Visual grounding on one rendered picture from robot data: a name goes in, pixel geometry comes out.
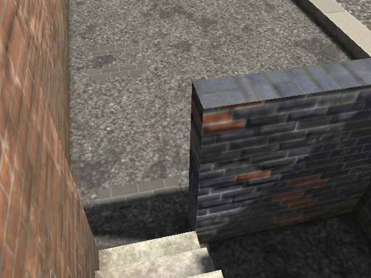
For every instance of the stairs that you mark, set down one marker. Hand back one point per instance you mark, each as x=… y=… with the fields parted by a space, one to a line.
x=176 y=256

